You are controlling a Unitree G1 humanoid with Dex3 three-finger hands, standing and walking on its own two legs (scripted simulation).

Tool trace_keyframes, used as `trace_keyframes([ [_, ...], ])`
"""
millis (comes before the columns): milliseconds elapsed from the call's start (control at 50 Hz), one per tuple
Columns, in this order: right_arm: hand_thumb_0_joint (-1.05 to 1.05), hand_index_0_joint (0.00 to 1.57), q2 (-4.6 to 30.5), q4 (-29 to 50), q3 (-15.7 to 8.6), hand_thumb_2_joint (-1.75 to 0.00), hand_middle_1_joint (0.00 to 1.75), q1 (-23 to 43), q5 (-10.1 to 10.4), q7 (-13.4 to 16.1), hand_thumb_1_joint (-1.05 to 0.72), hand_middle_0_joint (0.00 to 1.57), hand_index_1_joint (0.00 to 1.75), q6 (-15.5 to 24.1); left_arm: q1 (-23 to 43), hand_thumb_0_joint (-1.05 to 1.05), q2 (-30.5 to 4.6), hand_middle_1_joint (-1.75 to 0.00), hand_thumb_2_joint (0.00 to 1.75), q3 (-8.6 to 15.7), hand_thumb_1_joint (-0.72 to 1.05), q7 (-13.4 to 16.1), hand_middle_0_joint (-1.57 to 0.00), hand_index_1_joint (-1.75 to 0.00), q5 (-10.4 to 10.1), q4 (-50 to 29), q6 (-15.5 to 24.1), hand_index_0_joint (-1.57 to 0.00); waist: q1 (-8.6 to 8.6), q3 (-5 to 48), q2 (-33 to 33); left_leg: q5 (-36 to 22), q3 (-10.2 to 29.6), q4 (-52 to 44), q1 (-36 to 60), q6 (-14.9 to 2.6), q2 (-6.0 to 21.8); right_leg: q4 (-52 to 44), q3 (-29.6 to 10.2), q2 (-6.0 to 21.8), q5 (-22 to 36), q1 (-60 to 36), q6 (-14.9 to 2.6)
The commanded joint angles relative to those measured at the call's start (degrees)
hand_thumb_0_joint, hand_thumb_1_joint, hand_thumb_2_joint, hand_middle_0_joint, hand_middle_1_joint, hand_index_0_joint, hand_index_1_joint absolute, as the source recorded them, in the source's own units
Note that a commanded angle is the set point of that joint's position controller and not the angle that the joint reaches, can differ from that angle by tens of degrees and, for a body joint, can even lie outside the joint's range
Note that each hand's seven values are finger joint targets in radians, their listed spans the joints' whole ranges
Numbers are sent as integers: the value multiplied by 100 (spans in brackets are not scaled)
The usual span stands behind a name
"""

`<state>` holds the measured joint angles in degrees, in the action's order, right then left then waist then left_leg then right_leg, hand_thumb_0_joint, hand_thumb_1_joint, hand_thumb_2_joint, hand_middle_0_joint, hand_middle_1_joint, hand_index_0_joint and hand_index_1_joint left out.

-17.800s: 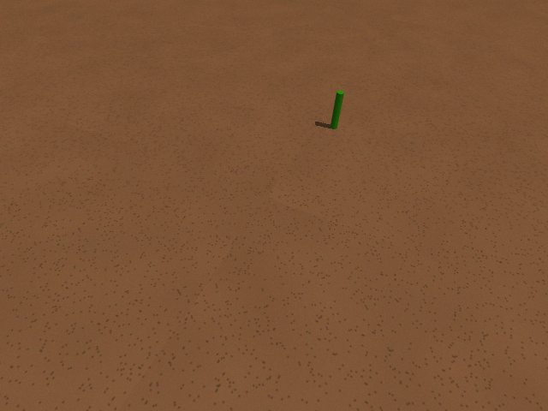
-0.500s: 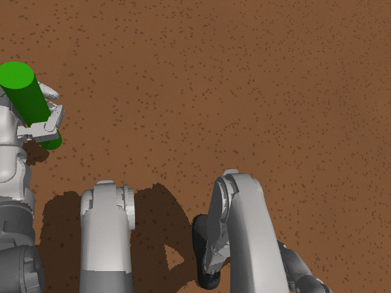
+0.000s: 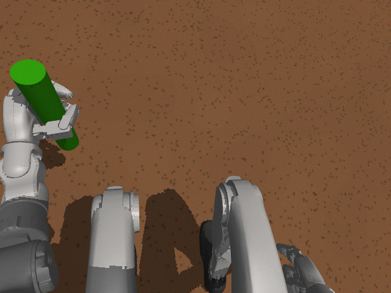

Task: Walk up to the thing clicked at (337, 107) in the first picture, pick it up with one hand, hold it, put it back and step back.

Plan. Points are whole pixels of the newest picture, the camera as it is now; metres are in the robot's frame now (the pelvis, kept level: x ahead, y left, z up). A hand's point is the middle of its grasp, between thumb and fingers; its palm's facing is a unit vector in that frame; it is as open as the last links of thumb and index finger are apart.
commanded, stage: settle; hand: left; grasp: from the side
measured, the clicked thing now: (53, 115) +0.45 +0.24 -0.05
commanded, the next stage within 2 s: lift in 0.42 s
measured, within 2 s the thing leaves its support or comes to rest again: neither
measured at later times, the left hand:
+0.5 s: hand (60, 106) +0.46 +0.22 -0.02, palm faces +0.12 -0.99 -0.05, open 5.6 cm
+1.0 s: hand (44, 97) +0.44 +0.22 +0.04, palm faces +0.11 -0.99 -0.04, open 5.6 cm
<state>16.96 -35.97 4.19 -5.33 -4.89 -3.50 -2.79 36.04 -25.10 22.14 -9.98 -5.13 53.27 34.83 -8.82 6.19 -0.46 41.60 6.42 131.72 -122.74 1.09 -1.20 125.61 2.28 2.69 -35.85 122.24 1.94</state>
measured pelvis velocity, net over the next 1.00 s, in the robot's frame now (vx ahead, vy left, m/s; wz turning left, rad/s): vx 0.01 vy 0.00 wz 0.04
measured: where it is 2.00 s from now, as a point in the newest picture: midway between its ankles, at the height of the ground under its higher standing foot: (170, 280)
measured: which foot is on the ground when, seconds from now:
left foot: down 0.00-1.00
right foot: down 0.00-1.00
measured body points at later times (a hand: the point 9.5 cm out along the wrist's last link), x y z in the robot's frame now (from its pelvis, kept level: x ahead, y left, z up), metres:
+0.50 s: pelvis +0.00 +0.00 +0.01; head +0.20 +0.04 +0.41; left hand +0.45 +0.27 -0.02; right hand +0.11 -0.27 -0.11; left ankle +0.08 +0.12 -0.34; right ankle +0.11 -0.13 -0.34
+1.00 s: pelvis +0.01 +0.00 +0.06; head +0.19 +0.03 +0.47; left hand +0.43 +0.27 +0.05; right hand +0.14 -0.27 -0.06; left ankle +0.08 +0.12 -0.34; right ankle +0.11 -0.13 -0.34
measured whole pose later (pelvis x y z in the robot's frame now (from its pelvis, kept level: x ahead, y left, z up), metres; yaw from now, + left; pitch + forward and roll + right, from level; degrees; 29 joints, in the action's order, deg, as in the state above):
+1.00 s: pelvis +0.01 +0.00 +0.06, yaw +2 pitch +34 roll -4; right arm 16.0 -35.6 1.1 -8.3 -1.5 -1.6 -1.1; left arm 31.0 -20.1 19.9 -10.3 -7.8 44.5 29.0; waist -6.4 10.5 1.3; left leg 40.8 4.1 120.2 -113.2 0.7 -0.9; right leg 115.9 0.9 3.0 -36.0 113.5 1.8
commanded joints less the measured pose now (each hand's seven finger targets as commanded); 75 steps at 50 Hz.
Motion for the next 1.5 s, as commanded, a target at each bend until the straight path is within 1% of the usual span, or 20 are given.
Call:
trace_keyframes([
  [0, 0, 20, 1223, 287, -450, -90, 30, -703, 28, 71, -89, 20, 30, 124, 2149, 0, -1319, -140, 131, 302, 51, 64, -136, -142, -207, -1518, 553, -134, -10, 3958, 1268, -939, -348, -1855, 2508, -198, 3, -1193, 242, -160, 800, -2269, -394],
  [80, 0, 20, 1169, 256, -460, -90, 30, -699, 31, 70, -89, 20, 30, 160, 2066, 0, -1134, -141, 133, 117, 54, 44, -137, -143, -145, -1228, 514, -135, -77, 3854, 1139, -783, -393, -1887, 2397, -219, -7, -1298, 219, -162, 666, -2339, -383],
  [220, 0, 20, 1194, 185, -492, -90, 30, -829, 62, 75, -89, 20, 30, 163, 2282, 0, -1229, -139, 134, 291, 59, 89, -136, -142, -144, -1271, 501, -134, 13, 4003, 1284, -1108, -344, -2009, 2756, -159, -13, -1215, 235, -129, 906, -2179, -425],
  [340, 0, 20, 1114, 138, -502, -90, 30, -851, 48, 71, -88, 20, 30, 185, 2474, 0, -1312, -140, 136, 357, 55, 134, -136, -143, -91, -1210, 575, -134, 27, 3863, 942, -728, -459, -2000, 2374, -242, -49, -1440, 160, -144, 586, -2409, -374],
  [380, 0, 20, 1110, 166, -509, -90, 30, -803, 42, 63, -89, 20, 30, 196, 2391, 0, -1035, -139, 134, 190, 56, 99, -135, -141, -128, -981, 560, -133, -53, 3817, 953, -651, -444, -2024, 2427, -237, -47, -1440, 178, -141, 532, -2315, -378],
  [520, 0, 20, 1098, 134, -521, -90, 30, -879, 46, 88, -92, 20, 30, 205, 2770, 0, -1326, -141, 127, 322, 62, 192, -138, -140, -106, -1410, 609, -139, 43, 4095, 1178, -761, -447, -2133, 2634, -203, -53, -1456, 142, -126, 611, -2424, -400],
  [740, 0, 20, 1122, 240, -639, -90, 30, -980, 194, 148, -91, 20, 30, 224, 2160, 0, -1181, -140, 125, 287, 53, -25, -135, -140, -266, -1879, 336, -136, 169, 4378, 1179, -1017, -447, -2474, 3109, -201, -49, -1723, 116, -119, 804, -2771, -421],
  [800, 0, 20, 1131, 362, -654, -90, 30, -914, 264, 177, -91, 20, 30, 240, 1736, 0, -833, -140, 125, 85, 55, -72, -134, -139, -356, -1762, 149, -136, 121, 4278, 979, -1026, -425, -2592, 3112, -227, -57, -1892, 109, -103, 840, -2928, -408],
  [860, 0, 20, 1098, 416, -688, -90, 30, -933, 330, 222, -91, 20, 30, 265, 1908, 0, -1092, -141, 126, 244, 54, -9, -135, -140, -433, -2441, 91, -137, 277, 4377, 1028, -954, -425, -2757, 3269, -233, -51, -2055, 69, -102, 758, -3076, -413],
  [920, 0, 20, 1047, 519, -717, -90, 30, -869, 385, 260, -90, 20, 30, 316, 1212, 0, -651, -142, 128, 10, 57, -4, -134, -141, -462, -2187, -93, -136, 202, 4177, 742, -895, -411, -2944, 3297, -256, -45, -2331, 53, -115, 722, -3239, -395],
  [980, 0, 20, 998, 584, -748, -90, 30, -836, 427, 310, -90, 20, 30, 359, 1429, 0, -871, -141, 128, 0, 56, 39, -134, -140, -490, -3131, -122, -135, 285, 4289, 781, -821, -453, -3105, 3427, -274, -27, -2575, -17, -132, 655, -3529, -391],
  [1060, 0, 20, 935, 682, -770, -90, 30, -787, 515, 372, -89, 20, 30, 424, 952, 0, -506, -141, 128, -256, 55, 120, -133, -140, -540, -3323, -366, -134, 280, 4118, 814, -831, -389, -3503, 3956, -245, 11, -2917, -40, -133, 659, -3643, -400],
  [1100, 0, 20, 932, 674, -787, -90, 30, -773, 536, 406, -89, 20, 30, 443, 924, 0, -662, -141, 128, -137, 54, 212, -132, -140, -541, -3683, -420, -134, 385, 4169, 913, -892, -343, -3683, 4252, -224, 31, -3040, -53, -130, 715, -3761, -411],
  [1140, 0, 20, 868, 731, -773, -89, 30, -767, 570, 424, -89, 20, 30, 452, 660, 0, -397, -139, 126, -397, 55, 255, -131, -138, -534, -3978, -526, -132, 402, 4210, 1084, -1124, -266, -3917, 4683, -186, 38, -3148, -37, -110, 893, -3862, -430],
  [1160, 0, 20, 857, 709, -769, -89, 30, -772, 572, 439, -89, 20, 30, 457, 909, 0, -604, -139, 127, -305, 57, 319, -130, -138, -534, -4455, -534, -132, 442, 4264, 1155, -1126, -238, -4014, 4826, -175, 54, -3211, -36, -117, 903, -3984, -431],
  [1240, 0, 20, 768, 698, -750, -89, 30, -706, 632, 485, -89, 20, 30, 492, -27, 0, -80, -140, 129, -467, 55, 468, -130, -139, -594, -3903, -813, -132, 424, 3818, 724, -1311, -199, -4350, 5069, -200, 73, -3642, -45, -125, 1072, -4379, -388],
  [1300, 0, 20, 720, 698, -778, -90, 30, -769, 646, 533, -89, 20, 30, 502, 228, 0, -508, -142, 129, -333, 50, 611, -132, -141, -534, -4916, -878, -133, 584, 4152, 903, -1590, -263, -4587, 5623, -194, 80, -3972, -79, -143, 1247, -4934, -386],
  [1380, 0, 20, 590, 639, -735, -89, 30, -760, 673, 560, -89, 20, 30, 548, -792, 0, 258, -142, 129, -882, 51, 726, -131, -141, -528, -4444, -1189, -133, 440, 3486, 552, -1723, -225, -5046, 5811, -179, 94, -4433, -12, -184, 1445, -5344, -347],
  [1420, 0, 20, 605, 669, -745, -89, 30, -700, 709, 593, -89, 20, 30, 568, -902, 0, 297, -142, 129, -842, 49, 736, -131, -140, -591, -4187, -1283, -133, 424, 3245, 214, -1739, -269, -5178, 5714, -233, 99, -4750, -24, -198, 1573, -5807, -308],
  [1480, 0, 20, 610, 686, -769, -89, 30, -783, 713, 606, -88, 20, 30, 568, -612, 0, -184, -142, 127, -723, 48, 777, -132, -140, -495, -5165, -1275, -134, 606, 3488, 626, -2059, -229, -5558, 6524, -167, 126, -4988, -13, -200, 1763, -6134, -340],
])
